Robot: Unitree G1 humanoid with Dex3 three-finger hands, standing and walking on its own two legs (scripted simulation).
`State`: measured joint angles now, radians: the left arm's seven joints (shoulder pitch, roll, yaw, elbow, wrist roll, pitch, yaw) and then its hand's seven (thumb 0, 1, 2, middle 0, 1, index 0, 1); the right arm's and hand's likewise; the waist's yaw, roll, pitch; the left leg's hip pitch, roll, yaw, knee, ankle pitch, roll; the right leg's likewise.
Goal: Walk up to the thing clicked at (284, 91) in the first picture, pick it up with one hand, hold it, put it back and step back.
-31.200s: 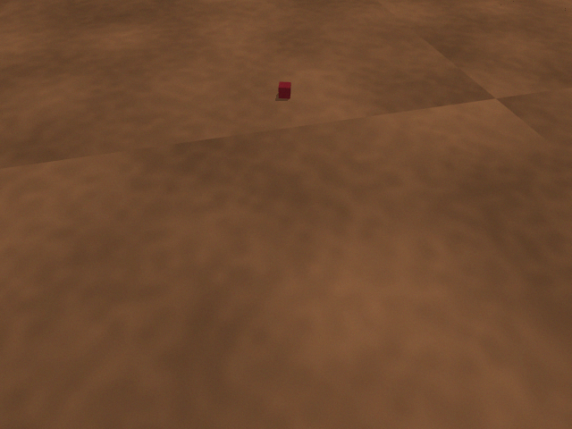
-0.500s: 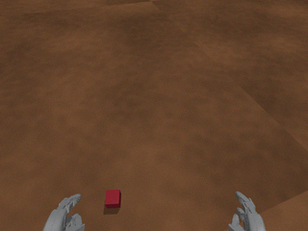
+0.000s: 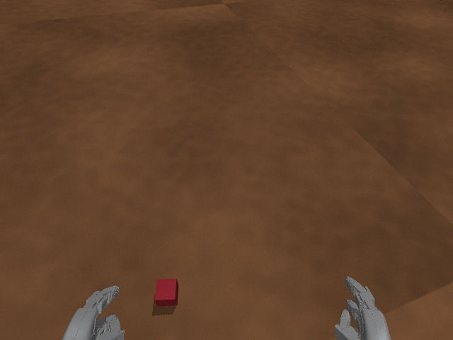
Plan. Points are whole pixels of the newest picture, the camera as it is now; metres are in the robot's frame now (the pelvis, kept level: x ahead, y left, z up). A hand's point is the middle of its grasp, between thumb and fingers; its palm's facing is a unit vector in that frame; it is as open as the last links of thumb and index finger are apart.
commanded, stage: home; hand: left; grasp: from above
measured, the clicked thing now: (167, 292) +0.44 +0.22 -0.68
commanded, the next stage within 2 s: stand in 0.72 s
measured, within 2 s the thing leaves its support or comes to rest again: neither
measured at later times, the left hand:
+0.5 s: hand (122, 329) +0.18 +0.18 -0.05, palm faces +0.04 -0.98 -0.20, open 7.4 cm
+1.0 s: hand out of the picture +0.16 +0.22 -0.09, palm faces +0.02 -0.94 -0.33, open 7.4 cm
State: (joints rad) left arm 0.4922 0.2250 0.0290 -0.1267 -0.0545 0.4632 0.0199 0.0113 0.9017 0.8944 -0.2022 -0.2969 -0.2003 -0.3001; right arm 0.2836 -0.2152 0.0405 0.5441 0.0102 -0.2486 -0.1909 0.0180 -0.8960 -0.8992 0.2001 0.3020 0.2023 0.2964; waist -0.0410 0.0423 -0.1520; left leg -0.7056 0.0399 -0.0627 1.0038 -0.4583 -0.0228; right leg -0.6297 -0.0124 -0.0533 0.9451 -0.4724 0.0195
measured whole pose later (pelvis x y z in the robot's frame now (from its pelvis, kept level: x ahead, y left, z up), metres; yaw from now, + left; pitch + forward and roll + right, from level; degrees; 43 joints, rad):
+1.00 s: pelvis +0.00 +0.00 +0.02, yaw +0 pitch +2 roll +0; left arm 0.22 0.28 0.02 0.50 0.05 0.11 0.03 0.01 0.90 0.89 -0.21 -0.30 -0.20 -0.30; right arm 0.17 -0.28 -0.01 0.80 -0.06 -0.06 -0.02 0.02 -0.90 -0.90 0.20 0.30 0.20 0.30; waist 0.02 -0.02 0.01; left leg -0.49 0.00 -0.03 0.85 -0.40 -0.01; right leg -0.45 -0.05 -0.02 0.86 -0.45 0.02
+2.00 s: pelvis +0.00 +0.00 +0.06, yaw +1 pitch -3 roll +0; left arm 0.15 0.31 0.03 1.16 0.02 0.00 0.02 0.00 0.90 0.89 -0.20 -0.30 -0.20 -0.30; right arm 0.14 -0.32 -0.01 1.14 -0.02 0.01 -0.01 0.01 -0.90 -0.90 0.20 0.30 0.20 0.30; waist 0.01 0.02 0.07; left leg -0.15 0.01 -0.04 0.38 -0.18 -0.02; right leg -0.09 -0.04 -0.05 0.36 -0.21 0.02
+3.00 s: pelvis +0.02 -0.01 +0.07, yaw +1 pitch -2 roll +0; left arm 0.10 0.32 0.03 1.15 0.01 -0.01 0.01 0.00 0.90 0.89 -0.20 -0.30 -0.20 -0.30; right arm 0.10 -0.33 0.00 1.14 -0.01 0.00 0.00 0.01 -0.90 -0.90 0.20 0.30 0.20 0.30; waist 0.00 0.01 0.06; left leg -0.13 0.02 -0.04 0.34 -0.17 -0.02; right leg -0.07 -0.03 -0.05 0.32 -0.21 0.02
